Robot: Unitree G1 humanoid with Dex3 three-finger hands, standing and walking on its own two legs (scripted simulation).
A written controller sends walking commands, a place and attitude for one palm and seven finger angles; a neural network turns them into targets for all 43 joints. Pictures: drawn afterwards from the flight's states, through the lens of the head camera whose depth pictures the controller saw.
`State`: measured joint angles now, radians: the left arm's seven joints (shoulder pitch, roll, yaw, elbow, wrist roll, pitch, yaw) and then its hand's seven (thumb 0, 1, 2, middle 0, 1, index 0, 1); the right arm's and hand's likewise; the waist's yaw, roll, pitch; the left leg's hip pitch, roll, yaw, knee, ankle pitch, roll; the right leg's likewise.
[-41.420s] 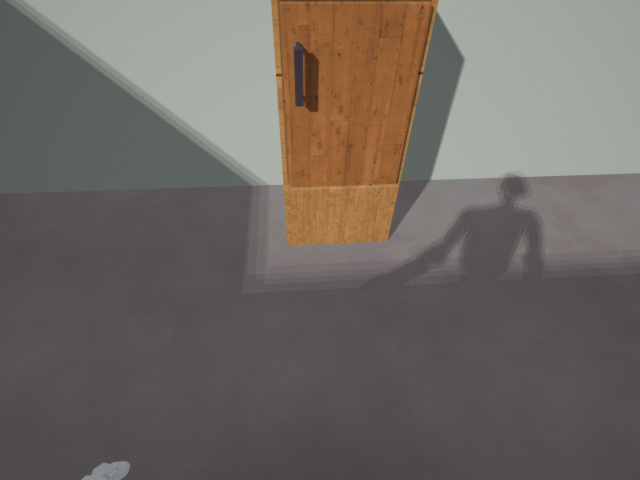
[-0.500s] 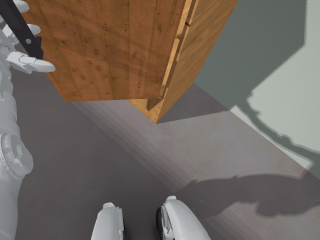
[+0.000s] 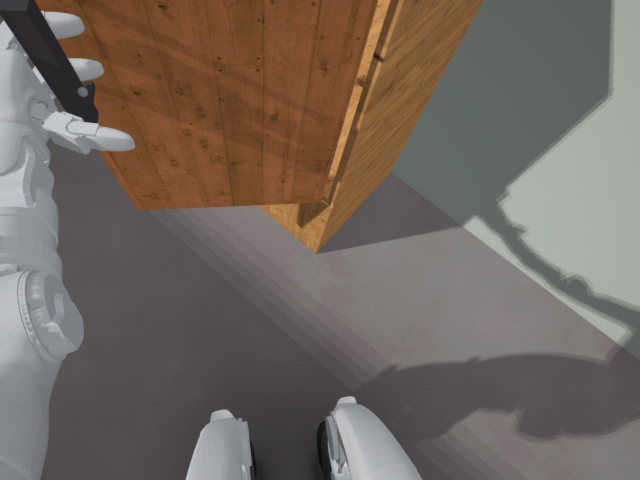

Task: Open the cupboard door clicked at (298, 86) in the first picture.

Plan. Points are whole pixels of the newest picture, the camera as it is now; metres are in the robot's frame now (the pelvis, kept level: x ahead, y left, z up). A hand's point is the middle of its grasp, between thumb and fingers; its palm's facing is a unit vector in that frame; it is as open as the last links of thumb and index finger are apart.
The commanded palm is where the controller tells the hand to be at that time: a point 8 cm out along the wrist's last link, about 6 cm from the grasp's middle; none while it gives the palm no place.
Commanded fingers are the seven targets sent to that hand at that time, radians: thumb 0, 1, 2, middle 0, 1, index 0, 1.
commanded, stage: slide the fingers in behind the handle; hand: left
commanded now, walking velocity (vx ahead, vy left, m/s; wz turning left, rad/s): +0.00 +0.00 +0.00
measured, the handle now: (60, 56) +0.60 +0.23 +0.08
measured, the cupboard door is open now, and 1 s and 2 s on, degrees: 46 47 84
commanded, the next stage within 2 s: close the thumb around the handle in 0.08 s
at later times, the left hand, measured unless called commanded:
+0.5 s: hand (80, 92) +0.55 +0.21 +0.08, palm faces +0.03 -1.00 -0.01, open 11.1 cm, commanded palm +0.53 +0.23 +0.07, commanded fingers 0.00 0.45 0.71 -0.37 -1.30 -0.37 -1.30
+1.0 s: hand (80, 94) +0.54 +0.21 +0.08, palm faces +0.05 -1.00 -0.01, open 5.7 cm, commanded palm +0.52 +0.24 +0.07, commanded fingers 0.00 0.90 0.90 -0.40 -1.35 -0.40 -1.35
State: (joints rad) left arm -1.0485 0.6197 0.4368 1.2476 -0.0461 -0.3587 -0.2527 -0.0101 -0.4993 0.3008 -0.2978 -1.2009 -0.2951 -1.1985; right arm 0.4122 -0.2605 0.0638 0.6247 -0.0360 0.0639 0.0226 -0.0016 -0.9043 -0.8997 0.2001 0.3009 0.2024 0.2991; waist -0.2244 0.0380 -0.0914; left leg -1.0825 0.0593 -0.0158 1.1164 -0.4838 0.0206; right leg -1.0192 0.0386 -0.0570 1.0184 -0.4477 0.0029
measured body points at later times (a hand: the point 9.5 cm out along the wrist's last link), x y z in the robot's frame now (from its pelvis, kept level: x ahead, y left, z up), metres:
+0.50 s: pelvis +0.00 +0.00 +0.00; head +0.16 +0.03 +0.42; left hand +0.54 +0.26 +0.08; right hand -0.03 -0.26 -0.10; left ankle +0.01 +0.10 -0.66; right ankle +0.01 -0.13 -0.66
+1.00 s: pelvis +0.00 +0.00 +0.00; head +0.16 +0.03 +0.42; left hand +0.53 +0.26 +0.08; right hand -0.02 -0.26 -0.10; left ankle +0.01 +0.10 -0.66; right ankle +0.01 -0.13 -0.66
